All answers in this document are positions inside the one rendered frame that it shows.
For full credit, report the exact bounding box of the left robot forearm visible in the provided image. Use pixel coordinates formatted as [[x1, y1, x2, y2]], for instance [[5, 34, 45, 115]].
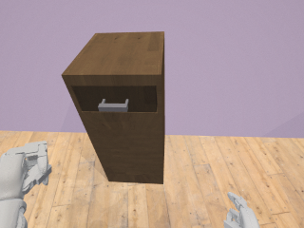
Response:
[[0, 199, 28, 228]]

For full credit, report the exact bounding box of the drawer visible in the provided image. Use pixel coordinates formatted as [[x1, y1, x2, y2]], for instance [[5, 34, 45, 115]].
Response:
[[72, 85, 158, 112]]

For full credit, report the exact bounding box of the left robot hand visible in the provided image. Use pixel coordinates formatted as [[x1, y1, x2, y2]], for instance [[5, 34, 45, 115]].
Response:
[[0, 141, 52, 200]]

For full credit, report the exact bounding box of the cabinet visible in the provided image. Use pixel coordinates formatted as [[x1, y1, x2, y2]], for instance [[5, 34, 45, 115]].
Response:
[[61, 31, 165, 184]]

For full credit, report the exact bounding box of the right robot hand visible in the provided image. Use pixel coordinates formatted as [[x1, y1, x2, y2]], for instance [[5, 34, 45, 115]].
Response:
[[223, 192, 260, 228]]

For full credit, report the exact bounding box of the handle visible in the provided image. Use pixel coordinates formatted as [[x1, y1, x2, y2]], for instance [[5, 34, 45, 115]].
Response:
[[98, 99, 129, 112]]

